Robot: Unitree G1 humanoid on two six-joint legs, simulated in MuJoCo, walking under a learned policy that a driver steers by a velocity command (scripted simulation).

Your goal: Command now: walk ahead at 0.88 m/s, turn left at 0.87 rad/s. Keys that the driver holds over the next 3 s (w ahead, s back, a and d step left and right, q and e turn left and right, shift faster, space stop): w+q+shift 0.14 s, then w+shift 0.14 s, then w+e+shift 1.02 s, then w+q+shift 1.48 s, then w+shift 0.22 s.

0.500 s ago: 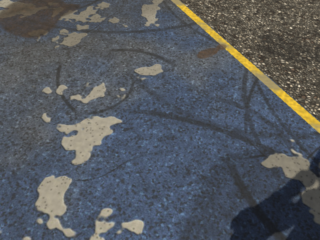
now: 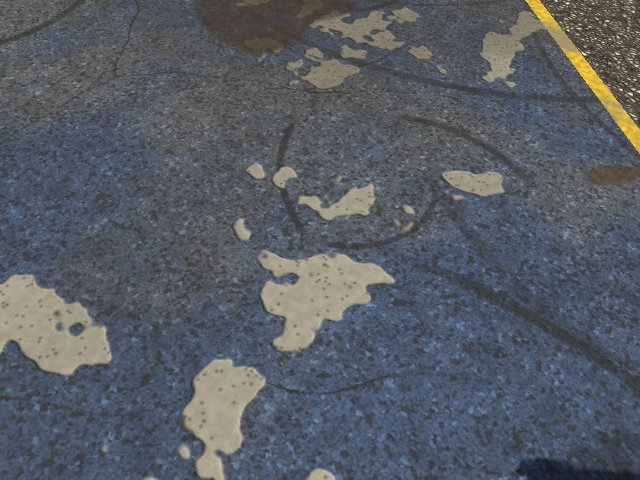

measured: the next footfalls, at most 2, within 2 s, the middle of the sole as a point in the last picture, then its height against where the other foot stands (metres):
right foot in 0.32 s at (313, 465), level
left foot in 0.74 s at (181, 335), level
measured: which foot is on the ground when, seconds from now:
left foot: down 0.00-0.34, up 0.36-0.72, down 0.74-1.00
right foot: up 0.00-0.30, down 0.32-0.72, up 0.74-1.00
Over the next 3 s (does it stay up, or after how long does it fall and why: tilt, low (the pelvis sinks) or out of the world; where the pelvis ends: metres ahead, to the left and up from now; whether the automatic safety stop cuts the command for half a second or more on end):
stays up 2.72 -0.11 0.01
